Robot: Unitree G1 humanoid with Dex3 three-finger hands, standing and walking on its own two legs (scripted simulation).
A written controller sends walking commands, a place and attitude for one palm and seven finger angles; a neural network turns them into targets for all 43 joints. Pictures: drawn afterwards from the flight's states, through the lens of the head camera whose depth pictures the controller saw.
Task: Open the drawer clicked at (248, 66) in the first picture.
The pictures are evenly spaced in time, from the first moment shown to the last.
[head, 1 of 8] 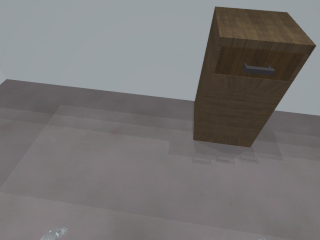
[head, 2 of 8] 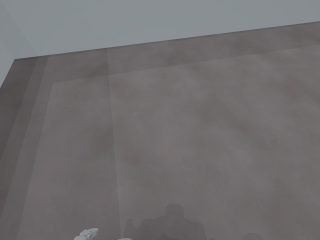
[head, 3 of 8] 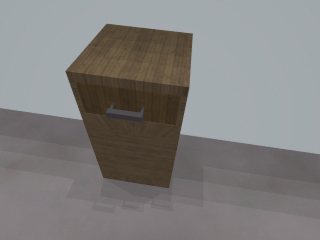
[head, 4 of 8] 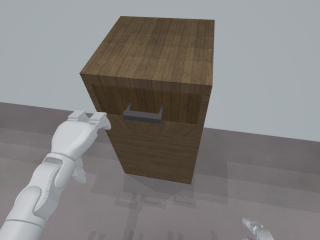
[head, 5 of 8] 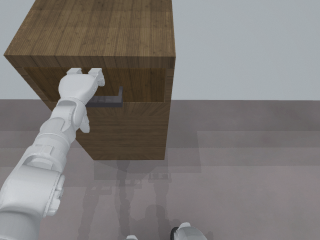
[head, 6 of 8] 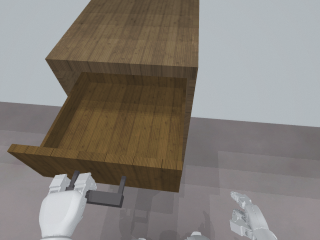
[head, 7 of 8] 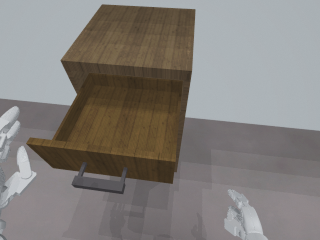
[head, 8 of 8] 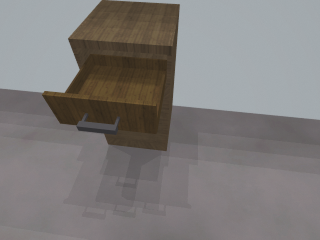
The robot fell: no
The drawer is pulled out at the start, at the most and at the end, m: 0.00 0.30 0.30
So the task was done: yes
